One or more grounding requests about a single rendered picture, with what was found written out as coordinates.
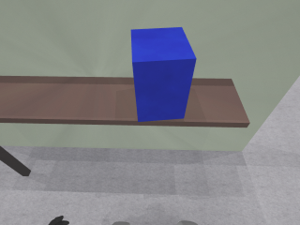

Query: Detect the carton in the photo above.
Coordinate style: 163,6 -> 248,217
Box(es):
130,27 -> 197,122

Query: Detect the robot left hand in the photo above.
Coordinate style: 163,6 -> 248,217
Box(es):
49,216 -> 69,225

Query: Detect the table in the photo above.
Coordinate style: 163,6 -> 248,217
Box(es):
0,76 -> 250,176

